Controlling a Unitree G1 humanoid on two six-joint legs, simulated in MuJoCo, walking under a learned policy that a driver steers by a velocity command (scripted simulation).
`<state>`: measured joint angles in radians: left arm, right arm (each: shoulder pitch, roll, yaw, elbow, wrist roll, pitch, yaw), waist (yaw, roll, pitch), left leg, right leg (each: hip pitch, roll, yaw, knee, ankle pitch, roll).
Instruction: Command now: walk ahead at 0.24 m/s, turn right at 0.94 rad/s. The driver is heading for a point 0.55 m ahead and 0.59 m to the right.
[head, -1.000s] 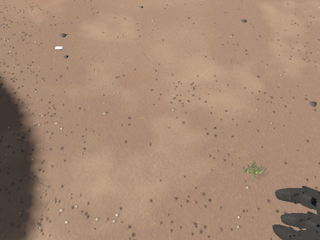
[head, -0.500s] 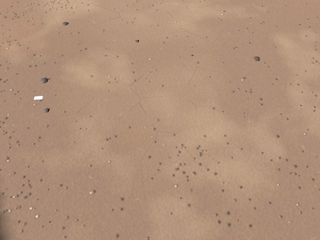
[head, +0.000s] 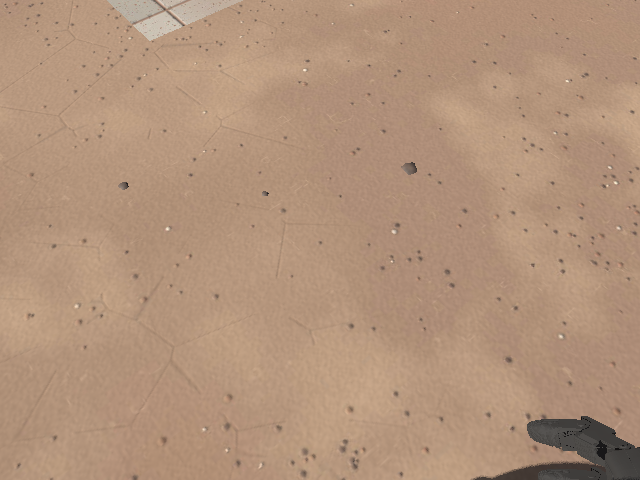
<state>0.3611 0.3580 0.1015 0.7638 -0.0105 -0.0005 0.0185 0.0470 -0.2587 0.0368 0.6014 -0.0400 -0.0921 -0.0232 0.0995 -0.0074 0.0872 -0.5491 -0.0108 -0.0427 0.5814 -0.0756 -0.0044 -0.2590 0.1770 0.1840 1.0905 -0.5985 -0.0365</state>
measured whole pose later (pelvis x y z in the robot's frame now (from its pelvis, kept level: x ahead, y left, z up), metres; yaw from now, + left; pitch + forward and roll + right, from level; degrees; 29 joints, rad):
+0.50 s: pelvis +0.06 +0.00 +0.02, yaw -29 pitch +0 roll +2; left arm 0.18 0.30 0.07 0.58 0.02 0.08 -0.02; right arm 0.23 -0.31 -0.06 0.64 -0.03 0.05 -0.01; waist -0.02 0.05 0.05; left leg -0.50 0.10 0.08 1.01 -0.47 -0.09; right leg -0.34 0.03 0.01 0.64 -0.30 -0.05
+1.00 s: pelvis +0.15 -0.05 +0.04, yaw -50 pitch +3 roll -1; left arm 0.16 0.32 0.06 0.62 0.04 0.01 -0.07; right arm 0.42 -0.29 -0.05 0.77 -0.03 -0.07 0.01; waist -0.07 -0.05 -0.07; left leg -0.09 0.01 0.03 0.33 -0.29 0.02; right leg -0.67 0.08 0.16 1.10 -0.16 -0.01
